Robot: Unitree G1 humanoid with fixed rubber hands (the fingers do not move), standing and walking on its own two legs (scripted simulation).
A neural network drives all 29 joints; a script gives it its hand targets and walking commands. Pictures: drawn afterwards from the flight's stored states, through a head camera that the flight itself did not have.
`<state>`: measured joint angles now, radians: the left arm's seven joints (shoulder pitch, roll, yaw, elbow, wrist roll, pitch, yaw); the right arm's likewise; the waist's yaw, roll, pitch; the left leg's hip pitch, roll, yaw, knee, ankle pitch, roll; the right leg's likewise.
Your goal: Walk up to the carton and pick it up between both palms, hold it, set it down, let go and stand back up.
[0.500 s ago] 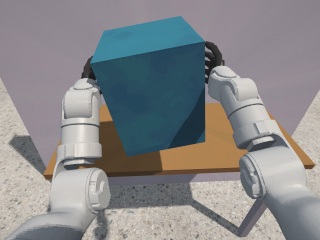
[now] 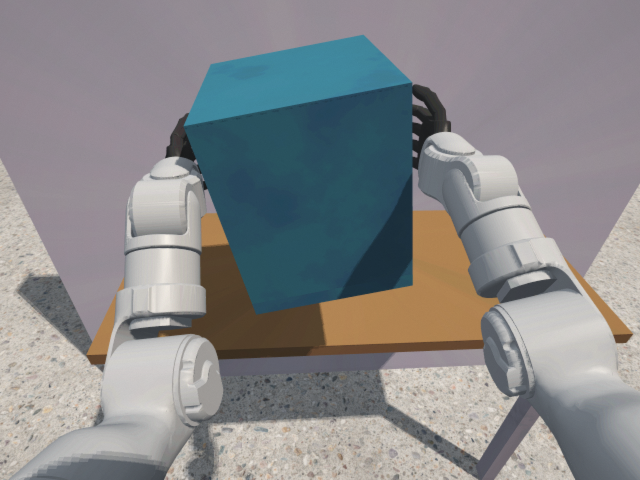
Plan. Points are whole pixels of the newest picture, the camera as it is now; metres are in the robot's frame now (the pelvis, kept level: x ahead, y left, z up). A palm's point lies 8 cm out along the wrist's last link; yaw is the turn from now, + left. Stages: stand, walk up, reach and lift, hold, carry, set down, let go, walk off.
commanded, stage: hold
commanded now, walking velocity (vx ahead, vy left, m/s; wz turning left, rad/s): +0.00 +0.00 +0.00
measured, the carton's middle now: (310, 173) +0.41 +0.01 +0.25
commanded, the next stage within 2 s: none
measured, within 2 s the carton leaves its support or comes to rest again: neither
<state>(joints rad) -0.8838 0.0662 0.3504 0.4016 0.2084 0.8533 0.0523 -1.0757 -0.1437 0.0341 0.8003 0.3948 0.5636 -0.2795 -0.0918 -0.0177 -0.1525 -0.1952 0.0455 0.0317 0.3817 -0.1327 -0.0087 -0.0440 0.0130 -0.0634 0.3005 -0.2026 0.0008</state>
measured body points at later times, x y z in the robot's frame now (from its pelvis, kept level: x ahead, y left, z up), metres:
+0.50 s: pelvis +0.00 +0.00 +0.00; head -0.08 +0.02 +0.44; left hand +0.39 +0.16 +0.26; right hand +0.39 -0.14 +0.29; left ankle +0.05 +0.12 -0.75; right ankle -0.02 -0.11 -0.75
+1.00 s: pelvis -0.01 +0.00 +0.00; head -0.08 +0.03 +0.44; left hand +0.39 +0.16 +0.26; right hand +0.39 -0.13 +0.29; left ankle +0.05 +0.12 -0.75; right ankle -0.02 -0.11 -0.75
